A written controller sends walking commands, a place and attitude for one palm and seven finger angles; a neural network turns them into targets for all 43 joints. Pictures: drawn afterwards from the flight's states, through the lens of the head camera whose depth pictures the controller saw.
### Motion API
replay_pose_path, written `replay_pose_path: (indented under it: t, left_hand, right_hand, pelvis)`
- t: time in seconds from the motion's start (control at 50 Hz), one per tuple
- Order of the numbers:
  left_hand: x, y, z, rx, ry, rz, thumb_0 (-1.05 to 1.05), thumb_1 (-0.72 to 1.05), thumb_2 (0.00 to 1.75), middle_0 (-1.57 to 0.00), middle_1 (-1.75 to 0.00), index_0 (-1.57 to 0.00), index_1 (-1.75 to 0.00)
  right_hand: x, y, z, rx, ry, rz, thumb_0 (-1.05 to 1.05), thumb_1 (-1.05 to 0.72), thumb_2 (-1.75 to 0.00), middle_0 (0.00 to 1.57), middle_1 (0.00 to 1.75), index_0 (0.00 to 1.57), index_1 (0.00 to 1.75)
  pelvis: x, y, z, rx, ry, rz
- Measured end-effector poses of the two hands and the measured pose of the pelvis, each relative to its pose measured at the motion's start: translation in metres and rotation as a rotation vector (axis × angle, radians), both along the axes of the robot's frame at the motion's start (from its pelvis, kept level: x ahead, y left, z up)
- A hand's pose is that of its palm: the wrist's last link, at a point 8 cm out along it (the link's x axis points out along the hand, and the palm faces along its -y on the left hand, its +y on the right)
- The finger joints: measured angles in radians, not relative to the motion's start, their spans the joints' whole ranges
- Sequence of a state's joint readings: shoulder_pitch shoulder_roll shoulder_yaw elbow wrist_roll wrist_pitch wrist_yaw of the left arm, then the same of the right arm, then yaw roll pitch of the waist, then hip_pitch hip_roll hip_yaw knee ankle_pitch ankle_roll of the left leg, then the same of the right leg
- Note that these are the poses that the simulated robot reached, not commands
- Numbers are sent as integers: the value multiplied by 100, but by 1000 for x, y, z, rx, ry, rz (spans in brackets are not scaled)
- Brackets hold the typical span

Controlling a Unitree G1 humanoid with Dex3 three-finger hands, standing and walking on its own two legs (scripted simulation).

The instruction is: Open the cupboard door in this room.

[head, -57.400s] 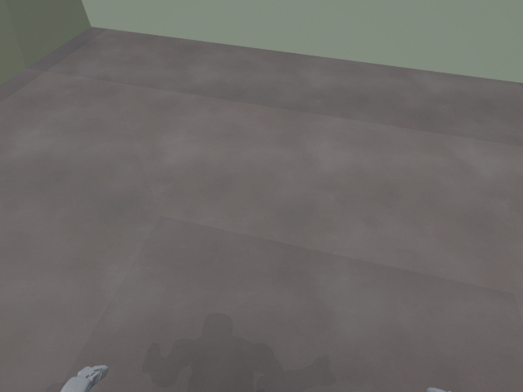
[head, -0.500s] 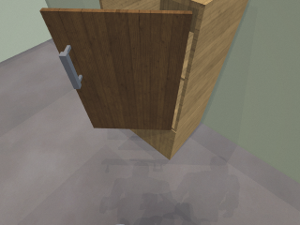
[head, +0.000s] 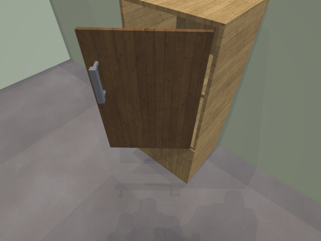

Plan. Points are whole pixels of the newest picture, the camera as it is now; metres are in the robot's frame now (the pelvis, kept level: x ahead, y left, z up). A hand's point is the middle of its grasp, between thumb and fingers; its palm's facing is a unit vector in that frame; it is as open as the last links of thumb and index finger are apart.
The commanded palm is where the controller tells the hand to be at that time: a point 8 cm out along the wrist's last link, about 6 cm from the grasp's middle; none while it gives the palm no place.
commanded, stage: come to a stop and stand still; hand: left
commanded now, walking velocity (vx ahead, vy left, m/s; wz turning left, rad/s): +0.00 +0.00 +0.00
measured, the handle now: (99, 82) +0.58 +0.25 +0.07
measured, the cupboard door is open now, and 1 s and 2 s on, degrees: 38 38 38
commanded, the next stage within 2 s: look again from close up in 0.30 s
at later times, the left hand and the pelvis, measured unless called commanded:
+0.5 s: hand out of the picture -0.04 +0.16 -0.16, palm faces +0.02 -0.98 -0.18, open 7.4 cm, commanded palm none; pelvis -0.02 -0.01 +0.01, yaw +0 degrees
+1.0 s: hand out of the picture -0.01 +0.13 -0.16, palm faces +0.03 -0.98 -0.19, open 7.3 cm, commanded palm none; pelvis -0.01 -0.04 +0.01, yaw +0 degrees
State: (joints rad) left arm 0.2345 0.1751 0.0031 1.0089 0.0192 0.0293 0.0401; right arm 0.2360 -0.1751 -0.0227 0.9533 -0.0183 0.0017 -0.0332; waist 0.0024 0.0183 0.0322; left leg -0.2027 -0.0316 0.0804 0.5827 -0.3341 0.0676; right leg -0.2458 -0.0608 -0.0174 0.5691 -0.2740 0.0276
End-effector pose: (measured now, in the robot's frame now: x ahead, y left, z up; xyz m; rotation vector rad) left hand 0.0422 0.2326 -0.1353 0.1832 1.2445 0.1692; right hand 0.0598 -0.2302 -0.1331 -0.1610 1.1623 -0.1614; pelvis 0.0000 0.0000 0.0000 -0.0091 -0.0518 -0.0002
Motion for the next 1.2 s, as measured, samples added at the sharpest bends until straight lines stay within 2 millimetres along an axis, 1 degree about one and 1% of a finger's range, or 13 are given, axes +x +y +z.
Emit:
replay_pose_path:
  t: [0.1, 0.18, 0.28, 0.38, 0.48, 0.64, 0.78, 0.88, 1.08, 1.2]
  left_hand:
    - [-27, 13, 4, 13, 30, -1, 1, 91, 90, -20, -30, -20, -30]
    - [-52, 16, 5, 13, 77, 9, 1, 91, 90, -20, -30, -20, -30]
    - [-78, 10, 5, -2, 137, 25, 1, 91, 90, -20, -30, -20, -30]
    - [-91, -4, 3, -26, 175, 31, 1, 91, 90, -20, -30, -20, -30]
    - [-90, -20, 1, -51, 179, 30, 1, 91, 90, -20, -30, -20, -30]
    - [-70, -41, 0, -67, 140, 17, 1, 91, 90, -20, -30, -20, -30]
    - [-60, -45, 2, -46, 121, 17, 2, 92, 90, -20, -30, -20, -30]
    - [-56, -48, 4, -39, 112, 21, 1, 92, 90, -20, -30, -20, -30]
    - [-59, -59, 3, -48, 122, 30, 1, 92, 90, -20, -30, -20, -30]
    - [-63, -62, -1, -65, 121, 54, 1, 91, 90, -20, -30, -20, -30]
  right_hand:
    - [-14, 7, 2, 11, 1, 19, 0, -94, -90, 20, 30, 21, 30]
    - [-30, 7, 2, 12, 39, 26, 0, -93, -90, 20, 30, 21, 30]
    - [-51, 5, 1, 14, 98, 20, 0, -91, -90, 20, 30, 21, 30]
    - [-67, 2, 0, 19, 146, 7, 0, -91, -90, 20, 30, 21, 30]
    - [-75, -2, 0, 25, 177, -4, 0, -91, -90, 20, 30, 20, 30]
    - [-78, -6, -2, 42, 192, -15, 0, -90, -90, 20, 30, 20, 30]
    - [-77, -10, -3, 56, 196, -20, 0, -91, -90, 20, 30, 20, 30]
    - [-78, -15, -4, 61, 208, -19, 0, -91, -90, 20, 30, 20, 30]
    - [-82, -24, -3, 57, 229, -22, 0, -91, -90, 19, 30, 20, 30]
    - [-85, -27, -4, 49, 254, -11, 0, -91, -90, 19, 30, 20, 30]
  pelvis:
    - [-13, 7, 3, 10, 3, -6]
    - [-19, 9, 5, 14, 11, -4]
    - [-21, 7, 7, 16, 16, -1]
    - [-21, 2, 9, 18, 18, 1]
    - [-19, -5, 10, 19, 18, 3]
    - [-16, -17, 11, 19, 16, 4]
    - [-13, -28, 12, 19, 14, 3]
    - [-13, -34, 12, 19, 14, 5]
    - [-12, -43, 12, 18, 14, 6]
    - [-9, -43, 10, 11, 16, 13]
